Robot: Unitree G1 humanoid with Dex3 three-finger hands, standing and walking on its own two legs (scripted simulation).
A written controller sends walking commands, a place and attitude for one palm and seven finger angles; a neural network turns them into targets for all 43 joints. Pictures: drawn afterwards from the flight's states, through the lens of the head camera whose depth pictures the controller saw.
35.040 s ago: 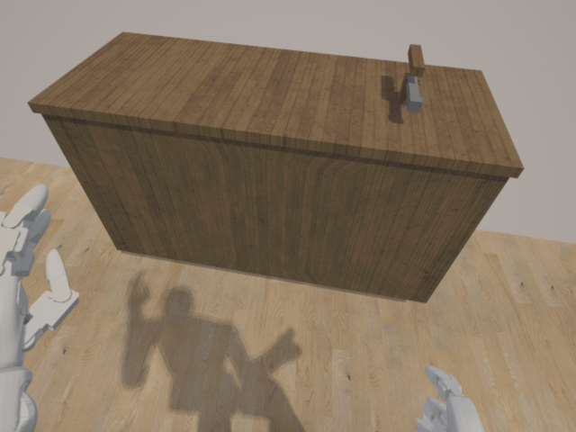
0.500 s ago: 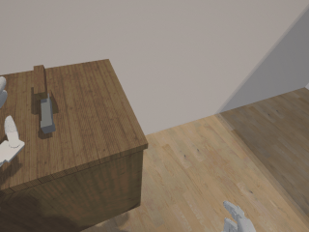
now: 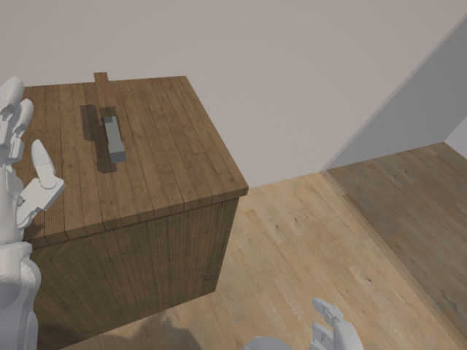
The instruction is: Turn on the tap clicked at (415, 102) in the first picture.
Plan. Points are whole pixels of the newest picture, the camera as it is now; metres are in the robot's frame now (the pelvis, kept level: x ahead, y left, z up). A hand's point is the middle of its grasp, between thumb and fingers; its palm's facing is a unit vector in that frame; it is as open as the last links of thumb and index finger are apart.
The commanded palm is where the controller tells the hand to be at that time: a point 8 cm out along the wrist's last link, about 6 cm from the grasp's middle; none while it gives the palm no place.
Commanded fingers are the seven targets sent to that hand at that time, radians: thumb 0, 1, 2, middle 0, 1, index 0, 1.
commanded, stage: come to a stop and stand still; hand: left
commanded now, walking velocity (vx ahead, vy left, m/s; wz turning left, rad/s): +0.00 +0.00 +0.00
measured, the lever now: (117, 153) +0.45 +0.27 +0.06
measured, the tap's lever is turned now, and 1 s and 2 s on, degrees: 0 0 0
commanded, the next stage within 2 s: look again from close up in 1.14 s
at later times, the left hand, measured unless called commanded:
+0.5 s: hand (2, 206) +0.21 +0.29 +0.20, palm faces +0.38 -0.85 -0.35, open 7.4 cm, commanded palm +0.15 +0.34 +0.19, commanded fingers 0.00 0.90 0.90 -0.20 -0.30 -0.20 -0.30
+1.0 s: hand (3, 185) +0.24 +0.31 +0.19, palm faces +0.37 -0.84 -0.40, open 7.4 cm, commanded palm +0.18 +0.35 +0.19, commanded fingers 0.00 0.90 0.90 -0.20 -0.30 -0.20 -0.30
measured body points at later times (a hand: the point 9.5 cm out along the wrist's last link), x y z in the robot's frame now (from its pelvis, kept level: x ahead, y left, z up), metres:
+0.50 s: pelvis -0.01 +0.06 +0.00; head -0.02 +0.07 +0.45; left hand +0.18 +0.33 +0.21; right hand +0.16 -0.18 -0.06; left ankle +0.04 +0.20 -0.73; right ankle -0.01 -0.05 -0.73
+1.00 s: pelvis +0.02 +0.08 +0.01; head +0.04 +0.09 +0.46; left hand +0.22 +0.35 +0.21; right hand +0.18 -0.15 -0.07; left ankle +0.04 +0.20 -0.73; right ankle -0.01 -0.05 -0.73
